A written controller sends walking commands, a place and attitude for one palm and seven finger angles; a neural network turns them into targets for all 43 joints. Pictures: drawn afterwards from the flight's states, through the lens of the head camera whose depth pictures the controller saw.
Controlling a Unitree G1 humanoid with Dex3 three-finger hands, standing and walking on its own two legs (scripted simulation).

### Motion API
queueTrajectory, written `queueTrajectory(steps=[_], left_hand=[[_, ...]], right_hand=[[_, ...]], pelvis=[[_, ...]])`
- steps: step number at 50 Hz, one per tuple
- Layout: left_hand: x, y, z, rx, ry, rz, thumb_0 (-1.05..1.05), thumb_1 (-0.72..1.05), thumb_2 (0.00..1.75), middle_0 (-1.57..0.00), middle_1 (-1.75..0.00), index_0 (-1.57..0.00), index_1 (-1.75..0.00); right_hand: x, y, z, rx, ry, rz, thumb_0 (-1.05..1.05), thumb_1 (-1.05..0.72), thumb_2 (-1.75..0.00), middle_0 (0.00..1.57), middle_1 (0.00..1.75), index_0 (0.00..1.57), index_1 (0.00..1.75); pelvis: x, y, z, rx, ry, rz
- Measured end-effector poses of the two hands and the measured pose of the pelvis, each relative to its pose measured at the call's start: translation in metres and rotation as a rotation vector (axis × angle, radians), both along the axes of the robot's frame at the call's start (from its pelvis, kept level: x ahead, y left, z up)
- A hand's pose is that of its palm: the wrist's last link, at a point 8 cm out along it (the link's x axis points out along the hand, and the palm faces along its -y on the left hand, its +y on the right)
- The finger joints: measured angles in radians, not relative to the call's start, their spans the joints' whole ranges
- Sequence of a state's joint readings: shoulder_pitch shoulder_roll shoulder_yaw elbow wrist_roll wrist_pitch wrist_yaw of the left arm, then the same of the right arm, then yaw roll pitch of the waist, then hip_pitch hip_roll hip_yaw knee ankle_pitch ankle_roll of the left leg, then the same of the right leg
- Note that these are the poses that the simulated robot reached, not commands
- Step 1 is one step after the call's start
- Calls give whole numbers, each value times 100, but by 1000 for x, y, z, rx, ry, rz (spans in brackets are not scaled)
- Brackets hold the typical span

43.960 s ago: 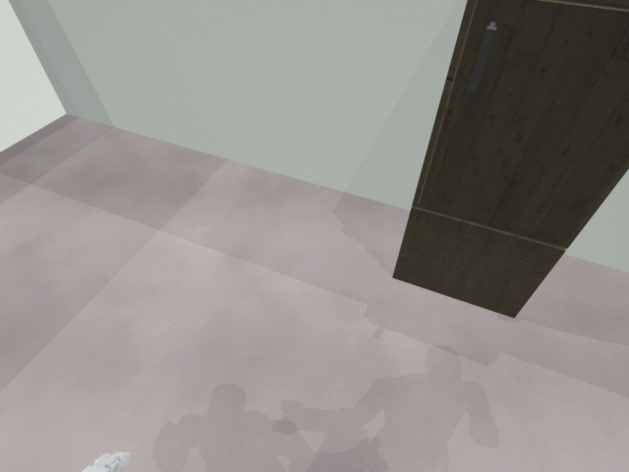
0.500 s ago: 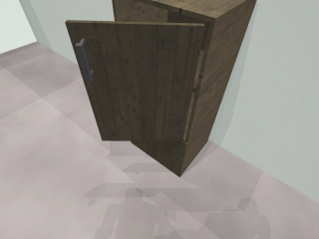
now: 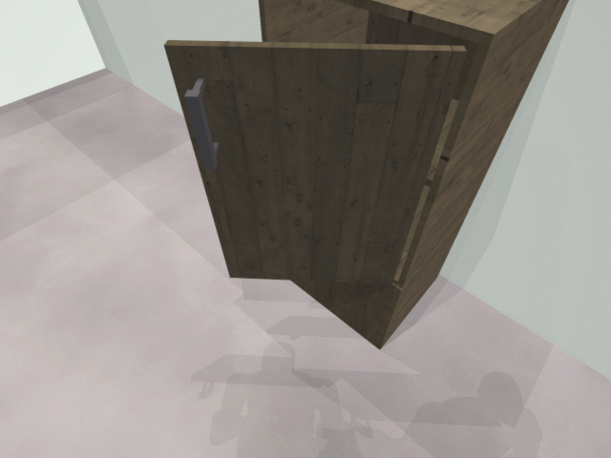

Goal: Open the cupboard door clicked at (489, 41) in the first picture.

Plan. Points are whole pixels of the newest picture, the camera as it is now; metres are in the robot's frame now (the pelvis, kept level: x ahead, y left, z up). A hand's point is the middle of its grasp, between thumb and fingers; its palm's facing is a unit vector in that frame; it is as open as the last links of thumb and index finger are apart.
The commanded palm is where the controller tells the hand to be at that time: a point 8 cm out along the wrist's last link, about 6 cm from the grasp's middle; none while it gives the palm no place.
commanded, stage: come to a stop and stand still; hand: left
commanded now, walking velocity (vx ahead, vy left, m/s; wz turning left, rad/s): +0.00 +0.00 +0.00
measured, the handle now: (205, 125) +0.56 +0.19 +0.14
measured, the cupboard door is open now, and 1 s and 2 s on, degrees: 39 39 39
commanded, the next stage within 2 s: look again from close up in 1.48 s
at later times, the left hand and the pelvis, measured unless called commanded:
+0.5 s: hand out of the picture +0.05 +0.26 -0.17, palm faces -0.01 -0.98 -0.19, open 7.4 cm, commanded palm none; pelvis +0.01 +0.07 +0.01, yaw -4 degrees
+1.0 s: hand out of the picture -0.04 +0.22 -0.18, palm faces +0.03 -0.99 -0.12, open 7.4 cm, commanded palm none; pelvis -0.04 +0.06 +0.00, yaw -2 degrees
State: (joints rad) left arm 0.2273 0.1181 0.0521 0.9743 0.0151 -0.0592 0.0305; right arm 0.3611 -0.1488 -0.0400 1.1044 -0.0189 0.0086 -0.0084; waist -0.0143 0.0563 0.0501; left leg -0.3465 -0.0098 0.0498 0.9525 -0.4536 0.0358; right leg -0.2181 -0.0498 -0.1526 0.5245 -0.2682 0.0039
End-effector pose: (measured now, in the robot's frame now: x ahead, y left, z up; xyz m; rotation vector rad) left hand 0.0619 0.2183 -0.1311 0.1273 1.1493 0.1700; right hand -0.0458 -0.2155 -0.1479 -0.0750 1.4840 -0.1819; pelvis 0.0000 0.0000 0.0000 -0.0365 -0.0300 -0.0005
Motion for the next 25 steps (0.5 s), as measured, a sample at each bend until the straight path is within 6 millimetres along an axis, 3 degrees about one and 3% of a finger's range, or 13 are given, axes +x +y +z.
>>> queueTrajectory(steps=[7, 12, 19, 25], left_hand=[[-27, 37, -16, -18, 159, 26, -1, 94, 90, -20, -30, -20, -30], [-33, 65, -33, -44, 248, 44, 0, 92, 90, -20, -30, -20, -30], [-26, 85, -19, -29, 264, 6, 0, 92, 90, -20, -30, -19, -30], [-16, 90, -12, -5, 222, -41, 0, 91, 90, -20, -30, -19, -30]], right_hand=[[109, 6, 20, -85, -213, 58, 1, -91, -89, 20, 29, 20, 30], [152, 32, 23, -128, -283, 106, 1, -91, -89, 20, 29, 20, 30], [160, 60, 34, -118, -297, 97, 0, -91, -89, 20, 30, 20, 30], [122, 53, 31, -123, -280, 29, 0, -91, -89, 20, 30, 20, 30]], pelvis=[[25, 30, 1, -3, -1, 6], [39, 57, -7, 1, -9, -9], [31, 71, 6, -4, 7, -37], [11, 71, 8, 2, 7, -70]])
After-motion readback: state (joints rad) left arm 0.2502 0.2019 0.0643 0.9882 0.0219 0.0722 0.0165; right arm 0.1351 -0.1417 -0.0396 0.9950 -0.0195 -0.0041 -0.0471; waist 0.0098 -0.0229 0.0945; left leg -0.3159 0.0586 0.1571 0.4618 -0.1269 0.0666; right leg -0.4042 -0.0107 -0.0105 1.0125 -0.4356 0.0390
